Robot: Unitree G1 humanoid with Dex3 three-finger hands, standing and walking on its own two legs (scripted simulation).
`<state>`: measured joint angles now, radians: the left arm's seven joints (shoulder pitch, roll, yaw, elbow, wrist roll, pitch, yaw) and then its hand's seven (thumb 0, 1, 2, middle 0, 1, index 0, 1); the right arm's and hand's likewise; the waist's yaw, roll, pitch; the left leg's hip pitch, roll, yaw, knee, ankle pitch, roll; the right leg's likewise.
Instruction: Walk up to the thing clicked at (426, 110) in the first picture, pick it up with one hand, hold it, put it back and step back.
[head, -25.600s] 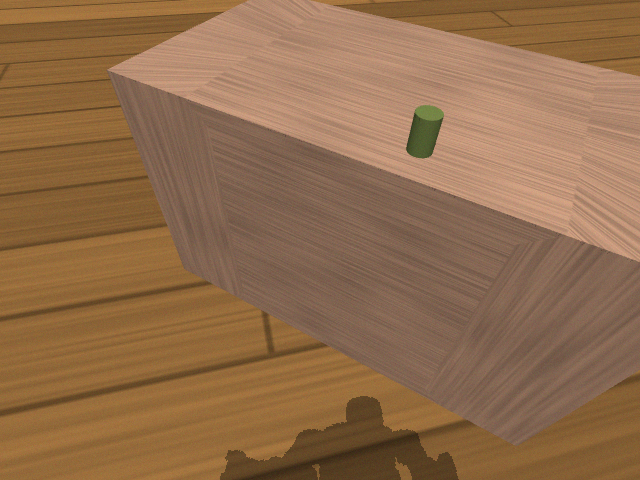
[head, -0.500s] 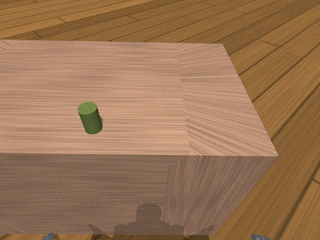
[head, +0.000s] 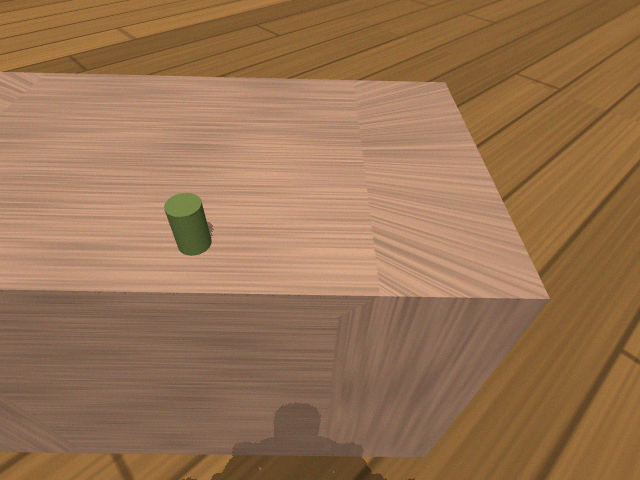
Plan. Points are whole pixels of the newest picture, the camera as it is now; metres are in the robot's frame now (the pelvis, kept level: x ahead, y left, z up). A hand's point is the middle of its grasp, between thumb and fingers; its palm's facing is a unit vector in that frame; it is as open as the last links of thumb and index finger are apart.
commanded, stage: home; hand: left
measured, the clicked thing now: (189, 225) +0.46 +0.20 +0.06
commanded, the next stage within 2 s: stand in 0.92 s
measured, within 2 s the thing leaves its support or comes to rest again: neither
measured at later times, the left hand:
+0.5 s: hand out of the picture +0.10 +0.25 -0.15, palm faces -0.03 -0.93 -0.36, open 17.6 cm
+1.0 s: hand out of the picture +0.09 +0.25 -0.15, palm faces -0.03 -0.93 -0.36, open 17.6 cm
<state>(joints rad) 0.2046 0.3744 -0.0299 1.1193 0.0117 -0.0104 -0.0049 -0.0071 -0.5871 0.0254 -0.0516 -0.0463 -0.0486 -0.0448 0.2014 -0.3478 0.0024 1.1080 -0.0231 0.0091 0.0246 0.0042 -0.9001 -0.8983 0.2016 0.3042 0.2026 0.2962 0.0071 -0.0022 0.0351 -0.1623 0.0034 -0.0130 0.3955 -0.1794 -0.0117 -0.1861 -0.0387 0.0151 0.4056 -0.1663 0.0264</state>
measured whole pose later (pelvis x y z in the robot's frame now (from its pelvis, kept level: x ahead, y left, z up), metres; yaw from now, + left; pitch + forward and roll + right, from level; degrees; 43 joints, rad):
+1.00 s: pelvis +0.02 -0.01 +0.00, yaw +0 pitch -3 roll +0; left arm 0.12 0.36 -0.01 1.13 0.01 -0.01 0.00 -0.01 -0.57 0.04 -0.05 -0.05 -0.05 -0.05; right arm 0.14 -0.36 0.00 1.12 -0.01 0.01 0.01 0.00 -0.90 -0.90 0.20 0.30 0.20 0.30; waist 0.00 0.01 0.06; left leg -0.11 0.03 -0.02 0.34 -0.19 -0.03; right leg -0.13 -0.02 0.01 0.35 -0.17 0.01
